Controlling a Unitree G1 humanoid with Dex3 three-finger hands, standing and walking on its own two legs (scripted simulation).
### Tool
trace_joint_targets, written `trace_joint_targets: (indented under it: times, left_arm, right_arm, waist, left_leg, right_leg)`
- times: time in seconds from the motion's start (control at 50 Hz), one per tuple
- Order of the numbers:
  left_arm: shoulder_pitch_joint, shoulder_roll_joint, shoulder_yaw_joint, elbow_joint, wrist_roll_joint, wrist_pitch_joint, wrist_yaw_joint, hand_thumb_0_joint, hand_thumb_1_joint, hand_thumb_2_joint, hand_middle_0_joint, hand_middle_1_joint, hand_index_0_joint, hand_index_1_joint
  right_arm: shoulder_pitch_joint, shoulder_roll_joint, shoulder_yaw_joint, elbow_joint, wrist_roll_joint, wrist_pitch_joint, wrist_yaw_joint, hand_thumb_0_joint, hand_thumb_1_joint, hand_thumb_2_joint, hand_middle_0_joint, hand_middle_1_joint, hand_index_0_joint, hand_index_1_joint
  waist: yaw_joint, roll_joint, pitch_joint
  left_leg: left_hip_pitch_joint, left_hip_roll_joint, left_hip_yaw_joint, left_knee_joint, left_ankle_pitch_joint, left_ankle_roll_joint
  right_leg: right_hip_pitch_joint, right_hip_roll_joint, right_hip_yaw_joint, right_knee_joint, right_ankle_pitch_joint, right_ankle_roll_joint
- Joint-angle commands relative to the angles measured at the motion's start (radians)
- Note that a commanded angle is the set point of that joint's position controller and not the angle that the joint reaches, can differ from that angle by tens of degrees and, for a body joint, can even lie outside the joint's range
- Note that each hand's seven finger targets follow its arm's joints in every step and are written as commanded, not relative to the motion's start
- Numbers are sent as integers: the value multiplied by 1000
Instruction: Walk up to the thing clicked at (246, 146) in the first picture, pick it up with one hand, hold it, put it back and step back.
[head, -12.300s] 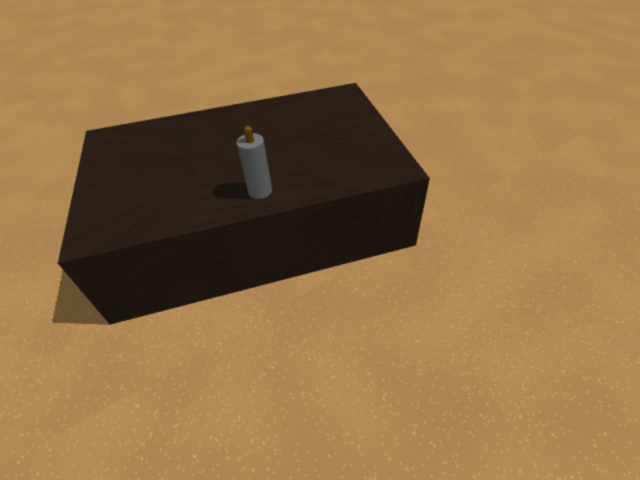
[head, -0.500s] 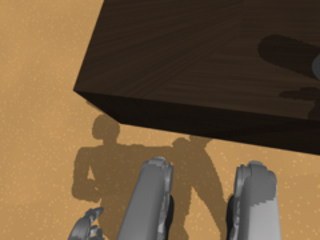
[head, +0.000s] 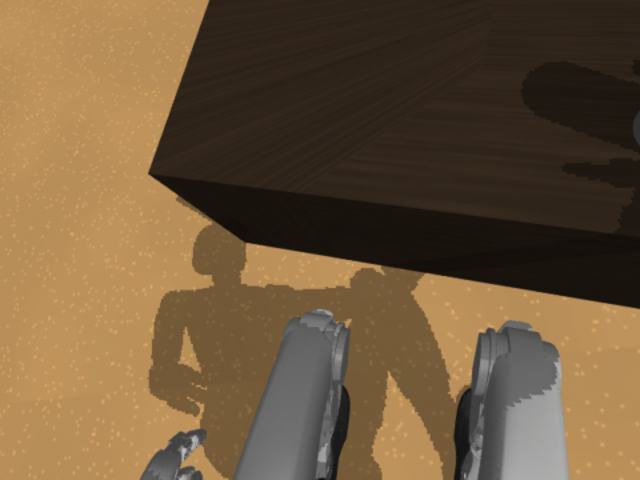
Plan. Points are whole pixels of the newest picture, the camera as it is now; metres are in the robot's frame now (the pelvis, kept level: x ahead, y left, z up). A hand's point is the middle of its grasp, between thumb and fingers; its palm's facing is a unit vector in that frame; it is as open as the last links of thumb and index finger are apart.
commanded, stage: close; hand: right
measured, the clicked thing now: out of the picture +0.53 -0.33 +0.07
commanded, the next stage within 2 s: settle in 0.28 s
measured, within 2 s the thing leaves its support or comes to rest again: leaves its support in 0.74 s
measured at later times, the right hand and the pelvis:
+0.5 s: hand out of the picture +0.51 -0.33 +0.02, palm faces +0.39 +0.92 -0.03, open 11.4 cm; pelvis +0.01 +0.00 +0.01, yaw +0 degrees
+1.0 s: hand out of the picture +0.49 -0.33 +0.08, palm faces +0.42 +0.91 -0.05, open 11.5 cm; pelvis +0.01 +0.00 +0.07, yaw -2 degrees
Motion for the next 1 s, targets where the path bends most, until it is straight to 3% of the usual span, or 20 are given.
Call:
trace_joint_targets:
  times: [0.0,0.04,0.12,0.16,0.22,0.36,0.4,0.44,0.46,0.62,0.66,0.7,0.74,0.76,0.78,0.84,0.88,0.92,0.96,0.98]
  left_arm:
    - [165,217,75,-37,-4,-12,22,0,898,900,-199,-301,-202,-298]
    - [168,218,73,-36,-4,-12,21,0,904,899,-197,-300,-200,-295]
    - [167,216,73,-31,-4,-13,15,0,901,891,-201,-302,-206,-296]
    - [171,224,66,-36,-5,-14,15,0,900,888,-203,-303,-209,-297]
    - [166,225,71,-53,-8,-13,10,0,909,883,-203,-304,-209,-296]
    - [169,220,82,-46,-13,-9,9,0,917,882,-199,-302,-205,-294]
    - [161,213,80,-51,-16,-10,9,0,898,900,-214,-310,-217,-307]
    - [166,226,92,-53,-16,-8,13,0,895,904,-212,-308,-213,-307]
    - [158,207,82,-60,-19,-8,10,0,900,900,-211,-308,-213,-306]
    - [151,223,116,-64,-23,-9,22,0,901,898,-202,-303,-205,-300]
    - [140,212,114,-61,-26,-16,26,0,902,899,-201,-303,-203,-301]
    - [143,216,123,-48,-27,-22,35,0,903,899,-200,-299,-201,-298]
    - [134,208,119,-50,-28,-29,42,0,908,897,-198,-300,-201,-297]
    - [136,210,122,-45,-28,-30,47,0,909,895,-199,-301,-202,-297]
    - [135,205,122,-39,-26,-30,51,0,899,899,-199,-298,-199,-297]
    - [128,190,116,-20,-27,-43,57,0,899,902,-199,-299,-199,-299]
    - [139,201,117,-19,-28,-48,63,0,903,898,-199,-299,-201,-298]
    - [134,183,99,-24,-29,-50,62,0,906,893,-198,-300,-202,-296]
    - [146,209,120,-5,-28,-54,62,0,901,897,-200,-302,-201,-300]
    - [145,189,100,-18,-30,-56,61,0,910,891,-200,-304,-205,-298]
  right_arm:
    - [-337,-300,-16,-188,14,-69,5,0,222,-493,922,721,920,723]
    - [-333,-322,-29,-196,17,-70,10,0,138,-582,1018,819,1017,821]
    - [-291,-253,2,-149,13,-68,27,0,-33,-742,1153,973,1151,975]
    - [-290,-273,-4,-134,12,-69,31,0,-102,-866,1247,1096,1250,1098]
    - [-311,-277,-13,-210,23,-66,33,0,-160,-981,1262,1183,1268,1185]
    - [-225,-218,1,-208,31,-43,19,0,-130,-1092,1348,1312,1365,1314]
    - [-252,-213,13,-269,34,-46,14,0,-75,-1252,1268,1398,1318,1399]
    - [-268,-281,-19,-297,23,-44,4,0,-65,-1276,1282,1417,1334,1418]
    - [-280,-237,10,-309,26,-43,6,0,-72,-1286,1276,1422,1329,1423]
    - [-357,-293,-34,-508,37,-45,-34,0,-38,-1300,1277,1441,1335,1442]
    - [-343,-241,3,-489,45,-39,-43,0,-51,-1289,1278,1431,1334,1432]
    - [-378,-306,-26,-550,44,-48,-65,0,-51,-1278,1278,1424,1333,1425]
    - [-369,-293,-6,-547,45,-52,-76,0,-30,-1273,1271,1422,1328,1423]
    - [-405,-342,-32,-600,45,-63,-88,0,-21,-1259,1270,1413,1326,1414]
    - [-410,-341,-30,-591,45,-66,-96,0,7,-1251,1247,1400,1305,1401]
    - [-350,-219,39,-450,54,-66,-93,0,-19,-1249,1233,1388,1290,1389]
    - [-403,-314,-10,-506,49,-83,-94,0,-20,-1229,1237,1376,1292,1377]
    - [-413,-273,39,-474,41,-79,-79,0,15,-1220,1221,1367,1278,1368]
    - [-302,-211,48,-313,44,-64,-63,0,-22,-1246,1235,1386,1292,1387]
    - [-341,-258,23,-369,47,-74,-61,0,-49,-1257,1245,1397,1302,1397]
  waist:
    - [0,-198,-673]
    - [-9,-204,-663]
    - [-2,-229,-659]
    - [2,-224,-640]
    - [-15,-255,-717]
    - [-10,-213,-689]
    - [-16,-233,-700]
    - [-20,-251,-727]
    - [-19,-248,-734]
    - [-59,-320,-842]
    - [-45,-305,-813]
    - [-54,-301,-814]
    - [-52,-273,-806]
    - [-63,-299,-808]
    - [-58,-299,-795]
    - [-19,-239,-681]
    - [-37,-270,-716]
    - [-30,-286,-729]
    - [-11,-242,-657]
    - [-25,-239,-688]
  left_leg:
    - [294,-12,40,-263,237,49]
    - [301,-11,36,-265,248,49]
    - [263,-9,50,-238,256,54]
    - [250,-11,50,-240,247,54]
    - [291,-8,47,-247,261,54]
    - [325,-9,49,-264,298,49]
    - [317,-8,45,-263,303,51]
    - [337,-9,43,-268,317,51]
    - [333,-7,41,-273,300,52]
    - [371,-3,38,-305,302,59]
    - [378,-5,34,-340,292,57]
    - [406,-3,22,-366,277,56]
    - [422,-5,16,-391,272,53]
    - [425,-4,8,-399,259,56]
    - [433,-3,5,-415,253,54]
    - [412,-8,9,-453,216,54]
    - [437,-2,3,-465,219,55]
    - [445,0,4,-471,242,56]
    - [450,0,14,-478,240,55]
    - [469,-1,11,-483,259,54]
  right_leg:
    - [553,6,-58,-212,155,-63]
    - [541,7,-63,-212,166,-63]
    - [585,7,-50,-220,198,-57]
    - [568,7,-46,-211,187,-59]
    - [613,8,-48,-221,208,-55]
    - [604,8,-50,-219,237,-56]
    - [616,8,-50,-220,246,-55]
    - [641,6,-50,-225,263,-56]
    - [644,8,-53,-234,248,-54]
    - [810,7,-46,-306,289,-41]
    - [820,9,-48,-329,266,-44]
    - [810,12,-57,-347,231,-48]
    - [811,13,-63,-358,213,-51]
    - [813,14,-65,-372,201,-50]
    - [823,12,-68,-381,191,-51]
    - [780,13,-67,-412,129,-56]
    - [813,14,-71,-430,132,-54]
    - [863,13,-71,-442,166,-51]
    - [824,16,-58,-455,162,-52]
    - [825,15,-60,-452,181,-55]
